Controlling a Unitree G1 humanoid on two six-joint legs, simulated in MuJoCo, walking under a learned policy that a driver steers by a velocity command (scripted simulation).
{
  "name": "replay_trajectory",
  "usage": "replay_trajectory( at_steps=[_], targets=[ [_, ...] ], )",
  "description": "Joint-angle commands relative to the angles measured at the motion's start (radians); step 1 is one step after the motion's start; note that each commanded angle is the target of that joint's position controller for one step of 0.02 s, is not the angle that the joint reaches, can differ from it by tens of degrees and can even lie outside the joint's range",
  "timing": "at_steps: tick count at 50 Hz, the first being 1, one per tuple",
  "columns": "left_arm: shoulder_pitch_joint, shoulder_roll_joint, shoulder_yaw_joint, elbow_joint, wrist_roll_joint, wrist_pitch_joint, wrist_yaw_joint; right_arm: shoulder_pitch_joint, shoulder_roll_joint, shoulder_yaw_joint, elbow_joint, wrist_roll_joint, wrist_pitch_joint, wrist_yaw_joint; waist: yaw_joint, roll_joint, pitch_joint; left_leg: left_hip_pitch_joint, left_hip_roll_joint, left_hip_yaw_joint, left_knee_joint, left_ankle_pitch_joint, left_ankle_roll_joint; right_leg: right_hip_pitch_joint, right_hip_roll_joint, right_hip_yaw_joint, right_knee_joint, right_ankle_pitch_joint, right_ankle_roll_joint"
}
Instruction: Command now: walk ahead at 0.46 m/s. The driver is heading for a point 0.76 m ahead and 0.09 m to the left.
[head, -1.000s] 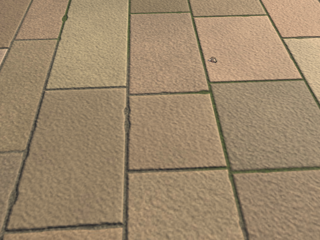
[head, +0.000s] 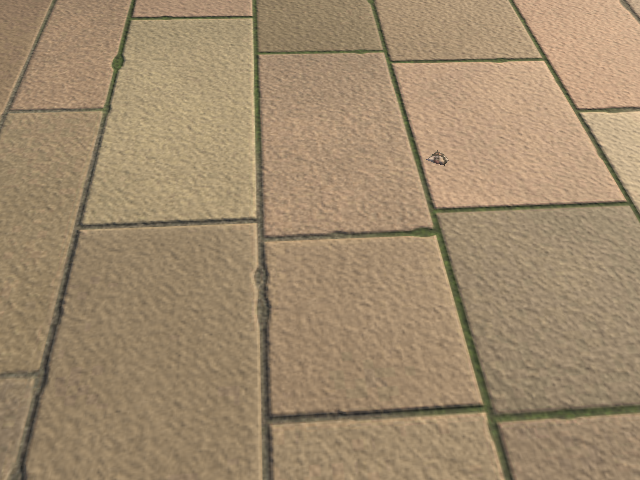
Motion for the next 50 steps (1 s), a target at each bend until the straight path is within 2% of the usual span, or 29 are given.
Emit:
replay_trajectory(
  at_steps=[1,5,8,10,11,12,13,14,15,16,17,19,21,24,29,33,34,36,38,39,40,41,42,43,44,45,47,48,50],
  targets=[
    [-0.093,0.017,0.0,-0.07,-0.003,0.002,-0.005,0.081,-0.11,-0.009,-0.017,0.0,-0.015,-0.005,0.001,0.091,0.136,-0.014,0.261,-0.17,-0.132,0.33,0.102,-0.142,-0.001,-0.024,-0.128,0.068,0.02],
    [-0.218,0.008,-0.009,-0.118,-0.013,-0.003,-0.006,0.111,-0.119,-0.008,-0.007,0.0,-0.021,-0.011,-0.021,0.115,0.14,0.016,0.254,-0.117,-0.116,0.483,0.097,-0.054,0.04,-0.069,-0.334,0.128,0.004],
    [-0.23,0.025,-0.004,-0.136,-0.013,-0.01,0.0,0.101,-0.136,-0.013,-0.001,-0.004,-0.022,-0.016,-0.005,0.118,0.131,0.085,0.278,-0.099,-0.062,0.648,0.094,0.016,0.065,-0.08,-0.414,0.093,-0.042],
    [-0.124,0.052,0.011,-0.11,-0.012,-0.019,0.012,0.07,-0.162,-0.02,-0.003,-0.009,-0.022,-0.02,0.048,0.13,0.063,0.127,0.282,-0.076,0.088,0.931,0.076,0.155,0.116,-0.094,-0.434,0.02,-0.081],
    [0.003,0.072,0.024,-0.07,-0.013,-0.026,0.02,0.058,-0.174,-0.024,-0.003,-0.011,-0.016,-0.021,0.099,0.128,-0.007,0.133,0.271,-0.066,0.238,0.996,0.066,0.28,0.145,-0.097,-0.464,0.003,-0.101],
    [0.163,0.096,0.039,-0.017,-0.004,-0.035,0.028,0.04,-0.179,-0.026,-0.007,-0.005,-0.011,-0.019,0.166,0.11,-0.086,0.045,0.241,-0.044,0.44,0.896,0.051,0.488,0.129,-0.078,-0.528,0.044,-0.121],
    [0.324,0.178,0.063,0.012,0.023,-0.039,0.037,0.05,-0.14,-0.015,-0.035,0.005,-0.009,-0.012,0.207,0.02,-0.206,-0.162,0.187,-0.014,0.748,0.521,0.038,0.732,-0.096,0.172,-0.542,-0.098,-0.169],
    [0.328,0.24,0.077,0.008,0.03,-0.034,0.027,0.17,-0.039,-0.004,-0.045,0.042,-0.005,0.001,0.127,-0.183,-0.295,-0.51,-0.017,-0.035,1.118,-0.288,0.006,0.931,-0.362,0.709,-0.686,-0.168,-0.321],
    [0.228,0.203,0.071,-0.001,-0.008,-0.024,0.019,0.069,-0.132,-0.026,-0.057,0.019,0.0,-0.001,0.107,-0.035,-0.221,-0.593,0.042,-0.158,1.163,-0.21,0.027,0.83,-0.306,0.71,-0.757,-0.279,-0.286],
    [0.123,0.138,0.051,-0.02,-0.018,-0.029,0.017,-0.028,-0.138,-0.029,-0.089,0.014,-0.004,0.002,0.077,-0.002,-0.079,-0.615,0.089,-0.154,1.113,-0.109,0.031,0.676,-0.284,0.533,-0.783,-0.256,-0.242],
    [0.083,0.083,0.036,-0.021,-0.012,-0.041,0.014,-0.064,-0.122,-0.028,-0.092,0.011,-0.006,0.002,0.053,0.05,-0.012,-0.575,0.121,-0.152,1.057,-0.055,0.032,0.556,-0.243,0.42,-0.818,-0.131,-0.206],
    [0.097,0.021,0.014,0.006,-0.011,-0.057,0.028,-0.036,-0.087,-0.029,-0.08,-0.013,0.021,0.012,0.0,0.024,0.019,-0.481,0.152,-0.154,0.972,-0.031,0.018,0.433,-0.174,0.248,-0.849,0.003,-0.141],
    [0.154,0.037,0.012,0.027,-0.014,-0.074,0.035,-0.041,-0.074,-0.032,-0.087,-0.017,0.044,0.022,-0.014,0.005,0.03,-0.479,0.152,-0.144,0.937,-0.018,0.007,0.415,-0.16,0.167,-0.862,0.106,-0.125],
    [0.201,0.073,0.015,0.032,-0.015,-0.083,0.039,-0.157,-0.082,-0.034,-0.133,-0.015,0.065,0.032,-0.008,-0.007,0.068,-0.597,0.167,-0.125,0.874,0.082,-0.004,0.438,-0.145,0.065,-0.889,0.168,-0.096],
    [0.261,0.065,0.004,0.034,-0.017,-0.084,0.047,-0.356,-0.08,-0.024,-0.208,-0.004,0.059,0.046,0.028,-0.023,0.099,-0.649,0.147,-0.053,0.616,0.253,-0.016,0.496,-0.108,-0.077,-0.875,0.351,-0.05],
    [0.335,0.085,0.004,0.055,-0.017,-0.078,0.063,-0.479,-0.073,-0.013,-0.261,-0.007,0.055,0.052,0.064,-0.028,0.11,-0.629,0.116,0.033,0.436,0.258,0.007,0.617,-0.14,-0.135,-0.838,0.49,-0.048],
    [0.343,0.091,0.005,0.059,-0.015,-0.074,0.067,-0.489,-0.078,-0.014,-0.269,-0.01,0.054,0.052,0.062,-0.03,0.108,-0.619,0.102,0.048,0.41,0.231,0.02,0.654,-0.15,-0.149,-0.812,0.557,-0.047],
    [0.331,0.114,0.01,0.059,-0.013,-0.067,0.076,-0.455,-0.096,-0.024,-0.267,-0.013,0.054,0.049,0.033,-0.051,0.073,-0.549,0.056,0.079,0.386,0.149,0.056,0.712,-0.166,-0.182,-0.716,0.821,-0.04],
    [0.301,0.143,0.02,0.049,-0.007,-0.054,0.084,-0.341,-0.126,-0.04,-0.239,-0.016,0.056,0.042,-0.026,-0.084,0.005,-0.429,-0.002,0.099,0.382,0.042,0.104,0.74,-0.181,-0.204,-0.529,1.03,-0.042],
    [0.284,0.158,0.026,0.037,-0.005,-0.046,0.08,-0.251,-0.15,-0.053,-0.212,-0.019,0.053,0.04,-0.063,-0.088,-0.048,-0.329,-0.026,0.092,0.348,0.009,0.129,0.723,-0.186,-0.203,-0.377,1.011,-0.049],
    [0.261,0.168,0.03,0.022,-0.01,-0.041,0.072,-0.13,-0.182,-0.072,-0.175,-0.028,0.047,0.035,-0.126,-0.054,-0.105,-0.152,-0.032,0.053,0.248,0.031,0.16,0.627,-0.171,-0.215,-0.154,0.851,-0.036],
    [0.245,0.135,0.024,-0.017,-0.013,-0.043,0.062,-0.044,-0.271,-0.101,-0.164,-0.037,0.046,0.024,-0.16,0.058,-0.186,0.063,0.171,-0.212,0.217,-0.038,0.224,0.394,-0.116,-0.216,0.171,0.384,-0.012],
    [0.258,0.058,0.014,-0.098,-0.032,-0.049,0.039,-0.091,-0.351,-0.118,-0.19,-0.024,0.056,0.026,-0.07,0.27,-0.251,0.314,0.422,-0.799,0.091,0.025,0.406,-0.04,0.128,-0.089,0.513,-0.393,0.041],
    [0.129,0.121,0.021,-0.123,-0.018,-0.063,0.033,-0.098,-0.325,-0.111,-0.188,-0.003,0.068,0.021,-0.093,0.078,-0.176,0.256,0.398,-0.74,0.024,-0.016,0.373,-0.17,0.063,0.073,0.505,-0.297,0.027],
    [0.086,0.121,0.018,-0.146,-0.028,-0.077,0.028,-0.155,-0.28,-0.098,-0.19,0.003,0.066,0.014,-0.06,0.043,-0.072,0.136,0.378,-0.619,0.001,0.03,0.324,-0.177,0.018,0.078,0.423,-0.198,0.023],
    [0.105,0.12,0.02,-0.132,-0.028,-0.08,0.031,-0.196,-0.232,-0.086,-0.193,0.002,0.06,0.013,-0.008,-0.035,-0.008,0.015,0.332,-0.527,-0.018,0.162,0.273,-0.115,-0.013,0.075,0.322,-0.154,0.027],
    [0.146,0.098,0.017,-0.12,0.005,-0.04,0.033,-0.235,-0.197,-0.068,-0.202,0.013,0.038,0.003,0.05,-0.023,0.009,-0.113,0.25,-0.371,-0.017,0.423,0.221,0.013,-0.04,0.072,0.214,-0.144,0.058],
    [0.161,0.089,0.016,-0.118,0.012,-0.02,0.033,-0.222,-0.198,-0.064,-0.199,0.017,0.024,0.003,0.061,-0.012,0.004,-0.135,0.233,-0.324,-0.002,0.594,0.211,0.046,-0.035,0.06,0.184,-0.153,0.071],
    [0.156,0.078,0.014,-0.124,0.011,0.002,0.031,-0.179,-0.227,-0.066,-0.183,0.018,0.01,0.004,0.067,0.019,-0.002,-0.148,0.196,-0.238,0.031,0.869,0.174,0.057,-0.018,0.029,0.113,-0.114,0.087]
  ],
)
